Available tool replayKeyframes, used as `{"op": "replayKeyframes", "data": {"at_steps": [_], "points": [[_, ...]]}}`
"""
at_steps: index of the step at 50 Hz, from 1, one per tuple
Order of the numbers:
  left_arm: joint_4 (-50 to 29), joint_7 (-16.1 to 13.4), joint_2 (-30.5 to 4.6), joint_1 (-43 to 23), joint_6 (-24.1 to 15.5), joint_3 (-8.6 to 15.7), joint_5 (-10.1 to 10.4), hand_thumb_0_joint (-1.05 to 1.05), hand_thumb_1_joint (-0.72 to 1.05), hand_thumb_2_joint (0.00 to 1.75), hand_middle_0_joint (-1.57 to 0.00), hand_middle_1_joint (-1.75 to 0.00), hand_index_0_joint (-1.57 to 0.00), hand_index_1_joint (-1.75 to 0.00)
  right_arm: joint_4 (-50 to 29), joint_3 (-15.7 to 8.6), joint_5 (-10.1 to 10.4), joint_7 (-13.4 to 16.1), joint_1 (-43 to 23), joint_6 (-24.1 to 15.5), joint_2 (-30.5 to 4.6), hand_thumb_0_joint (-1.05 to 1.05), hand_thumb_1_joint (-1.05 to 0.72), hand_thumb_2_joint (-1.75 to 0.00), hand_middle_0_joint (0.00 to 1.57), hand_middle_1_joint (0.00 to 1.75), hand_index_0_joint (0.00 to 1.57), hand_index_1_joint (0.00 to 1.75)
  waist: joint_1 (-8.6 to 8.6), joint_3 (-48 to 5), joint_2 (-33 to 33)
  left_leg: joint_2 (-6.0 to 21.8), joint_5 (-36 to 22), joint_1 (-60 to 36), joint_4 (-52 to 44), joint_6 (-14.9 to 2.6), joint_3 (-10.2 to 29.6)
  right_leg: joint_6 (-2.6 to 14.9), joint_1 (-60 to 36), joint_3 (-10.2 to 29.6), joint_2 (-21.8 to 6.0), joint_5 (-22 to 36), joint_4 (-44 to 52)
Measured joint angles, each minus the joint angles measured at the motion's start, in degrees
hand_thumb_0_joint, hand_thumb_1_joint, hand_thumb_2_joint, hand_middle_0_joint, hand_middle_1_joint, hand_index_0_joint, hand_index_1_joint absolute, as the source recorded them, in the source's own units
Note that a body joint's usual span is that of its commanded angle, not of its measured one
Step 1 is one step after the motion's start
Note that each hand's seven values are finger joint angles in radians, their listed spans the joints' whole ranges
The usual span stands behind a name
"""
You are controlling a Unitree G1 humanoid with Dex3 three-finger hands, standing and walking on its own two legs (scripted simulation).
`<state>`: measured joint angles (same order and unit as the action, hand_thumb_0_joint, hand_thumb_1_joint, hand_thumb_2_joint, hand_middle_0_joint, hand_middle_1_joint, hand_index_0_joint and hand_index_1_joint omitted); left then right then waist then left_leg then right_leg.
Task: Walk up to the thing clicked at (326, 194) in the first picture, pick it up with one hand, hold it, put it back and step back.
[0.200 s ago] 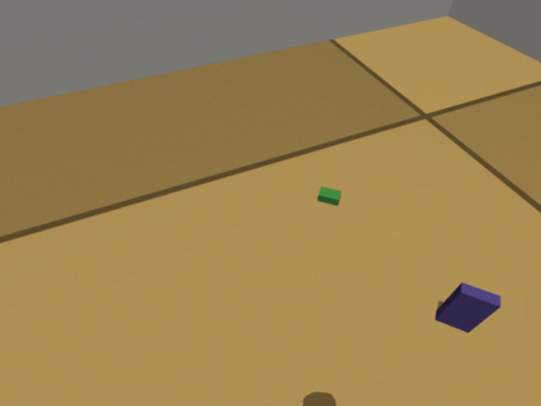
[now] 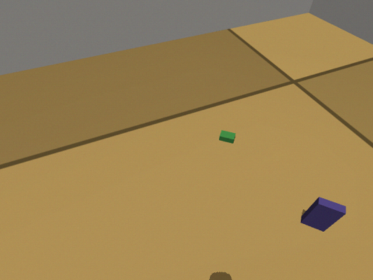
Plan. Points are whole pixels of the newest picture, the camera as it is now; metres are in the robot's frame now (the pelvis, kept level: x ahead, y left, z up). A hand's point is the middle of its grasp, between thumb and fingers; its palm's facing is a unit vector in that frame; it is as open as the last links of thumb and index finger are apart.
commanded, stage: stand
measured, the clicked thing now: (227, 136) +1.16 -0.24 -0.76
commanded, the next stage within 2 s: walk up in 0.92 s
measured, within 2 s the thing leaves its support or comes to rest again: neither
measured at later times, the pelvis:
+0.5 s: pelvis +0.01 +0.00 +0.00, yaw +0 degrees
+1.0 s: pelvis -0.01 -0.01 +0.00, yaw +5 degrees
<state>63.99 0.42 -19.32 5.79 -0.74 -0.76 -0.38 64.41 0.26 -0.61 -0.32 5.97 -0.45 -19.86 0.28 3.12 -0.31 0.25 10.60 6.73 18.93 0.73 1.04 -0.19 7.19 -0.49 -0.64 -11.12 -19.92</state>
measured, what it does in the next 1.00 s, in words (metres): stands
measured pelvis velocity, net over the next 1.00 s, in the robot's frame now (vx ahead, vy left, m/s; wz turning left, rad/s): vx -0.01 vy -0.01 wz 0.08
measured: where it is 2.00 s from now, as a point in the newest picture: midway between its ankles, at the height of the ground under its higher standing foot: outside the picture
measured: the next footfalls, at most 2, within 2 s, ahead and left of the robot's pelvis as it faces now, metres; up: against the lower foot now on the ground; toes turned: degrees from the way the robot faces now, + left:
left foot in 1.52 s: -0.01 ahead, +0.09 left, +0.00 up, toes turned +39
right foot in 1.90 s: +0.18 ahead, -0.08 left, +0.00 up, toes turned +51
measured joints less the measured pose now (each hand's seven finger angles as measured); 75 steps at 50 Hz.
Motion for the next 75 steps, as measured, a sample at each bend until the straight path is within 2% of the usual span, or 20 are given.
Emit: {"op": "replayKeyframes", "data": {"at_steps": [46,49,53,55,57,58,59,61,62,65,68,71,75], "points": [[-0.04,-0.12,-0.33,0.59,0.02,0.54,-0.20,0.00,0.90,0.90,-0.20,-0.30,-0.20,-0.30,-0.02,-0.14,-0.04,0.05,0.39,0.29,-0.05,0.01,-0.90,-0.90,0.20,0.30,0.21,0.30,-0.12,-0.16,0.04,0.47,-0.29,-1.14,-1.26,0.21,0.00,0.19,-1.46,-0.03,0.45,0.75,2.03],[-2.86,0.79,-1.31,-1.66,1.96,2.62,-0.29,0.00,0.90,0.90,-0.20,-0.30,-0.20,-0.31,-3.57,-1.12,0.14,-0.14,3.06,0.38,0.21,0.01,-0.90,-0.90,0.20,0.30,0.21,0.30,-0.93,1.32,1.29,-1.09,0.06,1.98,1.85,0.01,2.95,0.55,1.53,-2.32,-0.78,-2.33,-3.53],[-8.83,1.13,-3.00,-5.40,3.12,4.76,-0.29,0.00,0.90,0.90,-0.20,-0.30,-0.20,-0.30,-6.66,-2.58,-0.68,0.10,6.91,1.13,0.51,0.01,-0.90,-0.90,0.20,0.30,0.21,0.30,-2.09,3.86,2.31,-3.15,-1.97,5.87,2.43,0.66,9.72,1.33,7.22,1.76,2.11,-14.06,-16.53],[-11.63,1.46,-3.01,-5.97,2.80,4.99,-0.10,0.00,0.90,0.90,-0.20,-0.30,-0.20,-0.30,-7.54,-3.31,-1.04,0.48,8.01,1.84,-0.40,0.01,-0.90,-0.90,0.20,0.30,0.21,0.30,-1.76,4.47,1.45,-3.52,-3.14,7.54,2.05,1.42,12.40,2.27,8.96,3.19,2.82,-15.34,-19.56],[-13.94,1.62,-3.05,-5.26,2.20,5.01,-0.10,0.00,0.91,0.90,-0.20,-0.30,-0.20,-0.30,-8.53,-3.87,-1.00,0.77,8.44,2.37,-1.81,0.01,-0.90,-0.90,0.20,0.30,0.21,0.30,-0.62,4.60,0.77,-4.21,-2.52,9.84,4.33,2.01,13.62,3.12,7.38,4.16,1.78,-12.28,-13.50],[-14.78,1.51,-3.18,-4.52,1.78,5.25,-0.40,0.00,0.90,0.90,-0.20,-0.30,-0.20,-0.30,-9.15,-3.96,-0.88,0.77,8.23,2.68,-2.54,0.01,-0.90,-0.90,0.20,0.30,0.21,0.30,0.20,4.70,0.65,-4.51,-0.79,11.64,7.69,1.22,13.11,2.62,6.76,4.10,1.12,-6.82,-10.55],[-15.04,1.24,-2.86,-3.91,1.70,5.48,-0.80,0.00,0.90,0.90,-0.20,-0.30,-0.20,-0.30,-9.69,-4.13,-0.92,0.87,7.56,3.00,-3.32,0.01,-0.90,-0.90,0.20,0.30,0.21,0.30,0.19,5.44,-0.49,-4.07,3.10,13.40,12.29,0.44,12.23,2.23,6.55,2.97,1.55,-5.88,-11.08],[-14.88,1.14,-2.31,-2.92,2.67,5.27,-1.44,0.00,0.90,0.90,-0.20,-0.30,-0.20,-0.30,-11.51,-4.54,-1.36,0.95,7.61,3.28,-3.97,0.01,-0.90,-0.90,0.20,0.30,0.21,0.30,-0.93,5.82,-1.79,-3.80,9.85,17.24,21.81,-0.10,8.86,2.31,5.03,-0.57,1.23,-7.22,-11.44],[-14.79,1.22,-2.23,-2.29,3.06,5.23,-1.74,0.00,0.90,0.90,-0.20,-0.30,-0.20,-0.30,-12.41,-4.61,-1.52,0.71,7.93,3.46,-3.91,0.01,-0.90,-0.90,0.20,0.30,0.21,0.30,-0.96,5.41,-1.41,-3.77,11.81,18.88,26.30,-0.22,6.32,2.51,4.29,-1.77,0.49,-7.69,-11.20],[-15.13,1.13,-2.25,0.14,3.09,5.30,-2.05,0.00,0.90,0.90,-0.20,-0.30,-0.20,-0.30,-14.75,-4.61,-1.84,-1.11,7.94,3.75,-3.81,0.01,-0.90,-0.90,0.20,0.30,0.20,0.30,0.04,4.22,0.47,-2.40,10.78,20.91,34.85,-0.13,1.20,2.82,2.26,-3.73,-1.27,-7.92,-9.71],[-15.95,1.10,-2.05,1.53,2.65,5.21,-2.08,0.01,0.90,0.90,-0.20,-0.30,-0.20,-0.30,-17.16,-4.59,-1.68,-2.43,7.89,3.54,-4.30,0.01,-0.90,-0.90,0.20,0.30,0.20,0.30,0.14,3.96,0.96,-0.16,7.33,20.16,34.14,-0.40,-0.10,2.82,0.58,-7.24,-1.92,-8.54,-9.21],[-17.93,1.59,-2.01,2.89,2.02,4.88,-2.08,0.01,0.90,0.90,-0.20,-0.30,-0.20,-0.30,-18.70,-4.78,-1.71,-3.25,7.35,4.03,-4.48,0.01,-0.90,-0.90,0.20,0.30,0.20,0.30,0.98,4.35,1.26,1.67,6.57,17.56,28.40,-0.77,-1.01,2.74,-0.32,-10.68,-2.23,-10.21,-10.52],[-19.93,2.23,-2.61,4.56,2.05,4.50,-2.02,0.01,0.90,0.90,-0.20,-0.30,-0.20,-0.31,-20.45,-5.02,-1.60,-3.52,6.49,3.94,-4.12,0.01,-0.90,-0.90,0.20,0.30,0.20,0.30,2.09,4.78,2.31,2.07,6.78,13.70,20.95,-1.67,-3.33,1.97,0.12,-14.93,-3.55,-13.59,-14.53]]}}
